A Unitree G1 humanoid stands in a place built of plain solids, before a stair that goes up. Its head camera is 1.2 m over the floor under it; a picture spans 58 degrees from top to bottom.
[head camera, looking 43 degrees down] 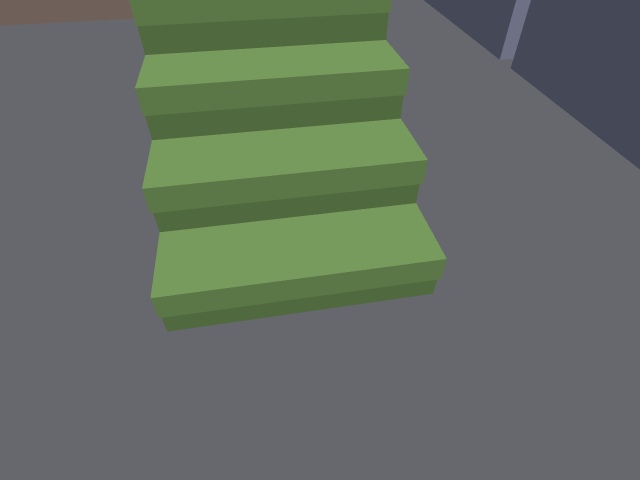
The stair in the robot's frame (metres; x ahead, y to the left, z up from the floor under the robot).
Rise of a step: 0.20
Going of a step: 0.27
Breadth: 0.93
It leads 10 degrees to the left of straight ahead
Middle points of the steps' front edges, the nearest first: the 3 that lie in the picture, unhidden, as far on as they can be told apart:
0.90 0.05 0.20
1.16 0.09 0.41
1.43 0.14 0.61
